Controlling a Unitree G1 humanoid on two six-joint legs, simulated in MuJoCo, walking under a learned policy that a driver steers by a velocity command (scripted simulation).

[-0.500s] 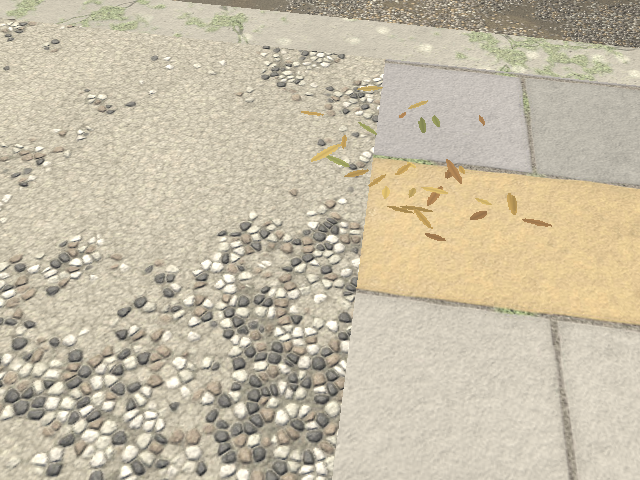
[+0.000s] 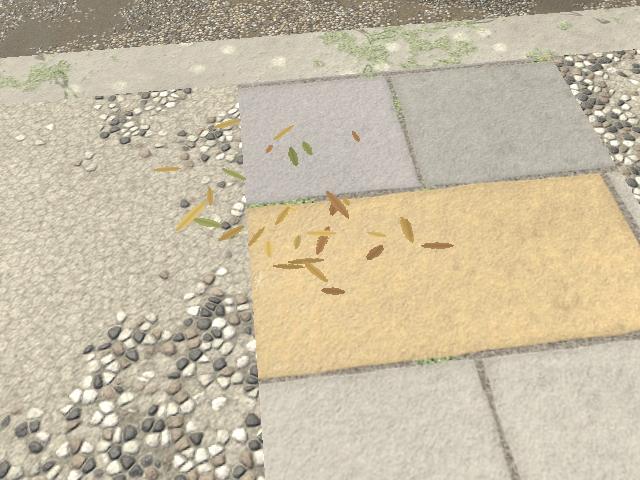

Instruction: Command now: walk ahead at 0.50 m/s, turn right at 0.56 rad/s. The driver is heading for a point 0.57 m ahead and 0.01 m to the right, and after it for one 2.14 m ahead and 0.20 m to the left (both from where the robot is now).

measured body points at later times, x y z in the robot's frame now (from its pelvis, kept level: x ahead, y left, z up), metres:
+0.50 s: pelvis +0.30 +0.04 +0.00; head +0.32 +0.04 +0.45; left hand +0.42 +0.29 -0.12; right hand +0.39 -0.25 -0.10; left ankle +0.37 +0.12 -0.73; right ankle +0.17 -0.07 -0.64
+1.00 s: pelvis +0.48 -0.03 +0.00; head +0.51 -0.05 +0.45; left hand +0.68 +0.21 -0.08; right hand +0.55 -0.33 -0.12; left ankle +0.45 +0.10 -0.65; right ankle +0.56 -0.15 -0.73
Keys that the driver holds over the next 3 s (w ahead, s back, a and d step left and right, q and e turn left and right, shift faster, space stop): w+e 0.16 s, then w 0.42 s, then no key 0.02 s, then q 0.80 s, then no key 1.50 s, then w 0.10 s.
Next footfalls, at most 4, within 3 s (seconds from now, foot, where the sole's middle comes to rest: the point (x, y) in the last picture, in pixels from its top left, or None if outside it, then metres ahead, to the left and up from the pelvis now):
0.36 left None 0.41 0.12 -0.77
0.82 right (414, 408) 0.60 -0.16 -0.77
1.22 left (289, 434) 0.54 0.11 -0.77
1.66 right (400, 413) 0.59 -0.13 -0.77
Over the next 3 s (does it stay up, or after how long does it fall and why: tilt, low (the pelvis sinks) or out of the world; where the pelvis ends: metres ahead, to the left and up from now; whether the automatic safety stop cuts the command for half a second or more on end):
stays up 0.54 -0.04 0.01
